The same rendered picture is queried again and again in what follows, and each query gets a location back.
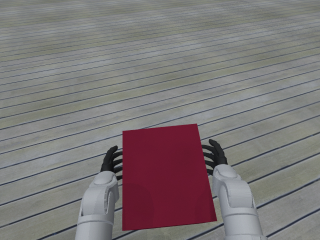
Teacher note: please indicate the robot left forearm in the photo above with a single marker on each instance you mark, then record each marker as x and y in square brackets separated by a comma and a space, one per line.
[97, 208]

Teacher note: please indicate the right robot hand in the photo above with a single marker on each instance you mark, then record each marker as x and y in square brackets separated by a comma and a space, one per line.
[218, 155]

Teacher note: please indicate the robot right forearm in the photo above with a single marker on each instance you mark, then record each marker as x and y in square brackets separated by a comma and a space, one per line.
[237, 205]

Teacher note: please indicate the left robot hand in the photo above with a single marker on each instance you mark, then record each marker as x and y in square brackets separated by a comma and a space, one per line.
[109, 164]

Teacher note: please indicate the carton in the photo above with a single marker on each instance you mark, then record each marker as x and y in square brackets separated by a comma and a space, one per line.
[164, 178]

